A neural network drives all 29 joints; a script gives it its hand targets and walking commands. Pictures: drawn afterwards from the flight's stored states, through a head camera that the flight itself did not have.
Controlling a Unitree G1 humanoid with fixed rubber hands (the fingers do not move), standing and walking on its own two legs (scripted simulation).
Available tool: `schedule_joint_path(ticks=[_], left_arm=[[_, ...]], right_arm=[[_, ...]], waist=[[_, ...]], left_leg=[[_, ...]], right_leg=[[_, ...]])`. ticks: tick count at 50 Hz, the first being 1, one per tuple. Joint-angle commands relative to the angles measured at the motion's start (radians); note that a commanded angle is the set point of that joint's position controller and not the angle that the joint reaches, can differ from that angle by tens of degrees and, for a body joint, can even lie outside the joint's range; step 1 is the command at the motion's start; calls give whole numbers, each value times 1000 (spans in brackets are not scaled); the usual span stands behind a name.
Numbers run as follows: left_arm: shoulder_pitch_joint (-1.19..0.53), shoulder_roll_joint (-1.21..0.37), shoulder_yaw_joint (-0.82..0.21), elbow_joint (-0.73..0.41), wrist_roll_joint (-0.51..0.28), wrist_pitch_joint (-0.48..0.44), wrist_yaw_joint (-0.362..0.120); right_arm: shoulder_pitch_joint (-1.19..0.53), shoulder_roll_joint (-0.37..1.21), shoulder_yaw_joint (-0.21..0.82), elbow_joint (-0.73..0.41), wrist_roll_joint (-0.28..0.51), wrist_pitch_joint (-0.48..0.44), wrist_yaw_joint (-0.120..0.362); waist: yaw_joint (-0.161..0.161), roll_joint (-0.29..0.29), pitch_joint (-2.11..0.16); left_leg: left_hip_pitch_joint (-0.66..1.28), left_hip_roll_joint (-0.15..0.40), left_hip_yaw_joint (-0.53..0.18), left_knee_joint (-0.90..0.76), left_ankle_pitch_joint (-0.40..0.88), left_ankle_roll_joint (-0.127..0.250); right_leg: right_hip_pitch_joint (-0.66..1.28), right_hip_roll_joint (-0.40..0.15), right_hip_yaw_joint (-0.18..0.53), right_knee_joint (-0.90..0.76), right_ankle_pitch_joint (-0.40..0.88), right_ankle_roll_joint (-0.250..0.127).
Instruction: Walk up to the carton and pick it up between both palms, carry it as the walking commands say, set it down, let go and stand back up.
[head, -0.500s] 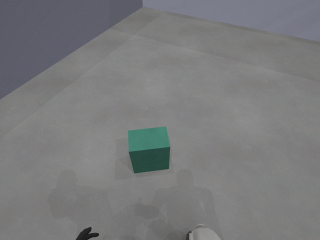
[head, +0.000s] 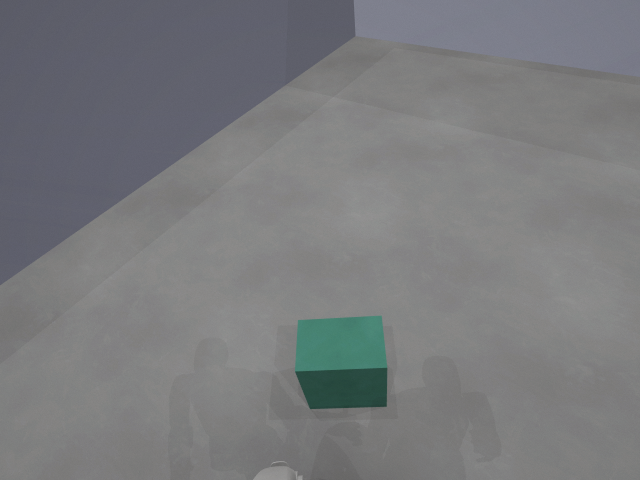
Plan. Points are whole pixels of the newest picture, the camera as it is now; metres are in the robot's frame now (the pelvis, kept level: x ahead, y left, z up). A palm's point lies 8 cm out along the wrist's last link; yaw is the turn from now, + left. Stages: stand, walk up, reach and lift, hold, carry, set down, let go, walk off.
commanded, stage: walk up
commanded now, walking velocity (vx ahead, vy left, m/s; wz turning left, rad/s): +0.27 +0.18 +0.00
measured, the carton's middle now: (343, 364) +0.57 +0.06 -0.64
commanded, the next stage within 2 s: stand in 0.98 s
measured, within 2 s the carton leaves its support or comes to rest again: neither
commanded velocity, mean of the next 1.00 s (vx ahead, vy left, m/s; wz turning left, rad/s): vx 0.11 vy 0.00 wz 0.00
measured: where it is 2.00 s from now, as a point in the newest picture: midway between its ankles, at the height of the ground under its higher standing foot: outside the picture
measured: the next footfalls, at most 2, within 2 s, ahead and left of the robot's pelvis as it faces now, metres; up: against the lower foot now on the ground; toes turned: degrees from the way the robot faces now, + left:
left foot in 0.18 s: +0.16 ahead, +0.19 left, +0.00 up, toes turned +4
right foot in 0.62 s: +0.22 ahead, -0.07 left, +0.00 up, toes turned +4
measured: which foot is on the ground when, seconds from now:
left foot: up 0.00-0.16, down 0.18-1.00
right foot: down 0.00-0.18, up 0.20-0.60, down 0.62-1.00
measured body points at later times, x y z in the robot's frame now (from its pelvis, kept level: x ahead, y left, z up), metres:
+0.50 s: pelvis +0.11 +0.08 +0.00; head +0.13 +0.11 +0.45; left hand +0.18 +0.33 -0.16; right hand +0.11 -0.16 -0.14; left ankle +0.12 +0.19 -0.75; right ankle +0.14 -0.08 -0.70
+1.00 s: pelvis +0.11 +0.04 -0.01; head +0.12 +0.03 +0.44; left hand +0.14 +0.27 -0.16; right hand +0.11 -0.18 -0.17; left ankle +0.12 +0.19 -0.75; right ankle +0.18 -0.07 -0.75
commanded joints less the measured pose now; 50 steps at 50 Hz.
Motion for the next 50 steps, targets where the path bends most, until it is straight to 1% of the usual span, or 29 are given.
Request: schedule_joint_path(ticks=[1, 3, 5, 7, 8, 9, 10, 11, 12, 14, 16, 17, 18, 22, 23, 24, 25, 26, 27, 29, 30, 31, 32, 33, 34, 35, 38, 49, 50], left_arm=[[1, 184, 39, -73, 6, -23, 13], [25, 192, 46, -55, 12, -21, 11], [33, 222, 58, -46, 19, -11, 8], [18, 215, 58, -48, 14, 1, 8], [42, 162, 44, -41, 8, 1, 1], [68, 70, 18, -45, -3, 3, -3], [17, 64, 20, -58, 10, 16, 3], [-13, 72, 23, -67, 21, 21, 4], [-71, 105, 28, -75, 17, 22, -3], [-65, 96, 39, -44, 13, 28, -12], [-30, 113, 51, -11, 11, 53, -13], [-28, 102, 50, -10, 10, 61, -11], [-45, 95, 46, -12, 9, 66, -12], [-158, 87, 33, -56, 2, 76, -17], [-166, 70, 22, -60, -16, 86, -7], [-178, 61, 5, -56, -33, 83, 3], [-202, 56, 0, -68, -39, 72, 7], [-203, 64, -1, -58, -37, 71, 12], [-181, 77, -3, -41, -31, 73, 16], [-158, 119, 3, -20, -22, 64, 23], [-160, 166, 10, -15, -10, 57, 26], [-183, 193, 11, -25, -7, 50, 23], [-204, 193, 6, -29, -8, 49, 21], [-247, 162, -5, -20, -18, 57, 19], [-287, 147, -9, -23, -26, 62, 19], [-292, 142, -7, -22, -26, 62, 19], [-267, 146, -4, -21, -19, 58, 18], [-197, 129, 5, -4, -15, 58, 18], [-190, 126, -1, 0, -4, 59, 13]], right_arm=[[-61, 5, 15, -70, 12, -11, 10], [-84, 2, 13, -77, 14, -19, 6], [-74, -19, 6, -71, 16, -31, 0], [31, -49, -10, -29, 20, -51, -10], [142, -77, -19, 9, 22, -72, -23], [277, -176, -35, 22, 5, -99, -36], [333, -209, -36, 36, 15, -100, -44], [308, -201, -29, 33, 27, -101, -47], [239, -168, -22, 30, 24, -96, -49], [116, -83, -4, 13, 18, -105, -53], [177, -97, 0, 18, 15, -110, -63], [197, -87, 3, 27, 17, -113, -66], [200, -78, 5, 29, 17, -118, -66], [220, -36, 12, 46, 5, -114, -69], [176, -3, 33, 32, 7, -113, -77], [140, -11, 37, 30, 13, -106, -78], [163, -31, 22, 51, 15, -93, -77], [177, -39, 20, 63, 18, -85, -76], [170, -50, 24, 63, 24, -78, -74], [153, -45, 32, 51, 30, -69, -71], [175, -24, 36, 49, 33, -62, -68], [205, -13, 44, 58, 35, -54, -67], [223, 2, 54, 66, 37, -42, -69], [246, 33, 59, 89, 36, -33, -69], [243, 34, 66, 103, 30, -28, -68], [239, 25, 63, 106, 20, -25, -67], [269, 5, 54, 121, 10, -30, -64], [248, 16, 62, 129, 9, -42, -68], [267, 9, 51, 130, 11, -41, -67]], waist=[[-18, -224, 45], [-7, -236, 38], [-2, -241, 5], [-41, -179, -56], [-84, -109, -133], [-141, 137, -256], [-146, 174, -211], [-128, 141, -168], [-126, 119, -121], [-71, 142, -27], [-78, 41, -48], [-68, 37, -51], [-63, 47, -50], [-63, 138, -12], [-49, 137, -4], [-39, 209, -1], [-49, 245, -28], [-52, 205, -66], [-45, 162, -102], [-28, 58, -127], [-35, -50, -149], [-52, -160, -139], [-71, -211, -109], [-86, -184, -34], [-73, -184, 26], [-65, -198, 46], [-75, -198, 29], [-67, -79, 19], [-70, -68, 16]], left_leg=[[54, 8, 9, -201, 8, -13], [87, -8, 31, -284, -30, -10], [160, -30, 50, -345, -99, -9], [337, -61, 58, -497, -64, 9], [508, 3, -9, -569, 21, 28], [749, 312, -330, -591, 163, 102], [747, 379, -449, -626, 264, 178], [659, 376, -421, -650, 225, 197], [566, 315, -331, -669, 119, 196], [449, 204, -232, -710, 84, 136], [453, 255, -261, -678, 265, 150], [448, 261, -249, -664, 336, 157], [443, 241, -216, -666, 346, 160], [417, 185, -159, -717, 121, 163], [390, 156, -114, -673, 333, 155], [389, 90, -47, -596, 622, 155], [430, 71, -40, -574, 696, 164], [450, 83, -39, -551, 690, 170], [439, 89, -29, -527, 614, 167], [369, 63, -39, -510, 315, 111], [297, 18, -27, -509, 112, 78], [269, -35, -9, -512, -91, 57], [286, -41, -10, -517, -181, 53], [359, -41, -20, -575, -139, 47], [364, -39, -21, -574, -104, 45], [374, -38, -19, -558, -93, 45], [390, -39, -18, -570, -76, 39], [376, -25, -23, -604, -141, 36], [377, -17, -40, -620, -227, 34]], right_leg=[[-46, -227, 148, -218, 213, -77], [8, -239, 143, -180, 322, -86], [26, -258, 156, -126, 320, -94], [-4, -210, 120, 15, 253, -54], [-52, -120, 51, 160, 148, -16], [-268, 13, -43, 428, -289, 45], [-404, 19, 57, 580, -442, 42], [-432, -14, 93, 660, -413, 37], [-407, -42, 123, 682, -296, 38], [-371, -47, 110, 659, -158, 33], [-347, -38, 113, 670, -127, 45], [-339, -38, 123, 666, -121, 51], [-340, -36, 123, 647, -104, 53], [-363, -19, 111, 498, -58, 61], [-282, -10, 117, 393, -53, 63], [-200, 21, 97, 287, -79, 58], [-203, 53, 68, 245, -72, 52], [-162, 60, 54, 208, -55, 48], [-73, 58, 41, 150, -9, 43], [87, 14, 102, -39, 251, 17], [179, -63, 163, -15, 424, -6], [176, -126, 233, -34, 430, -30], [101, -166, 285, -112, 283, -42], [-51, -123, 244, -144, 16, -50], [-104, -84, 252, -177, -130, -35], [-121, -64, 253, -202, -173, -26], [-99, -54, 255, -223, -156, -15], [-98, -27, 229, -197, -137, -10], [-110, -21, 219, -192, -199, -8]])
